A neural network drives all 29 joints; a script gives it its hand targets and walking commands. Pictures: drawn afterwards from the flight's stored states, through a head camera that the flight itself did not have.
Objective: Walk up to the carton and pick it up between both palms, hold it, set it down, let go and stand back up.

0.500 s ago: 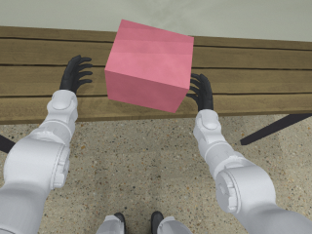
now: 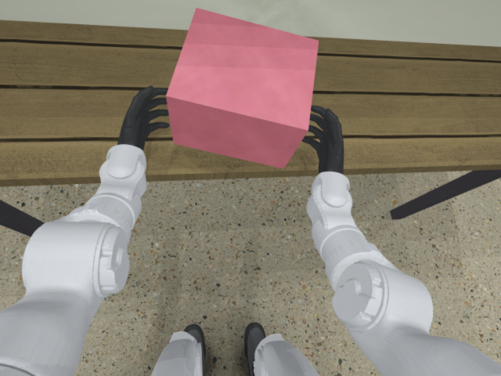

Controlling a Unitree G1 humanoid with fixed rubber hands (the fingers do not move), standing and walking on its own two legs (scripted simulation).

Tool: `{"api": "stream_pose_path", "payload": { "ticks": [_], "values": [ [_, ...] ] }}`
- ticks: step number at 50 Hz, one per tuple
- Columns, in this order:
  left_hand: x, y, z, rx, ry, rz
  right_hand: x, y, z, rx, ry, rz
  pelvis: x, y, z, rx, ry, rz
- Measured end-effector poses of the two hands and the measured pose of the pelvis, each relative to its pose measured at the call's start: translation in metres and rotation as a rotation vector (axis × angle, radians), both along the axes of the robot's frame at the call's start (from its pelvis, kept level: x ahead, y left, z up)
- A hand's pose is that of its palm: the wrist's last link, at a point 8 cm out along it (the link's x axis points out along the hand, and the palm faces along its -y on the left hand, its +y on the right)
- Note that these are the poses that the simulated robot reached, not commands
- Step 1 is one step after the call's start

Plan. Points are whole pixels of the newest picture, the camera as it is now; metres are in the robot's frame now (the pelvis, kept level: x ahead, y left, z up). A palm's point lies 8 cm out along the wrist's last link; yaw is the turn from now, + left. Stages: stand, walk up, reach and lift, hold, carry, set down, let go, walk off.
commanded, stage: reach and lift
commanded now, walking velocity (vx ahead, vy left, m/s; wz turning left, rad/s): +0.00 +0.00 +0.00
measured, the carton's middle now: (243, 94) +0.57 -0.01 -0.02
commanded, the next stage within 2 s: none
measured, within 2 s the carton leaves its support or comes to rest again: neither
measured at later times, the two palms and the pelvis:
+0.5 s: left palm (135, 138) +0.47 +0.16 -0.02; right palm (328, 163) +0.43 -0.14 +0.00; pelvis +0.00 +0.00 +0.00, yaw +0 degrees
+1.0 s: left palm (136, 139) +0.47 +0.16 -0.02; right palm (326, 165) +0.43 -0.14 -0.01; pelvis +0.00 +0.00 +0.00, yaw +0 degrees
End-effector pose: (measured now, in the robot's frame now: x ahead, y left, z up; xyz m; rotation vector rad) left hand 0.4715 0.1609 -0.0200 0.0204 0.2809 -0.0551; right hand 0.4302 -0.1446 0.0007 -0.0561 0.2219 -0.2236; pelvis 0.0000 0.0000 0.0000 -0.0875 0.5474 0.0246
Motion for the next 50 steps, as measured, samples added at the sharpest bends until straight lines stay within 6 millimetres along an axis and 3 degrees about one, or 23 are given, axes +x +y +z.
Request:
{"api": "stream_pose_path", "payload": {
  "ticks": [50],
  "values": [
    [-0.0015,-0.0012,-0.0027,-0.002,-0.030,0.023,-0.0035,0.0017,-0.0071,0.038,-0.056,-0.021,0.0024,-0.0002,0.0001,0.000,0.003,0.000]
  ]
}}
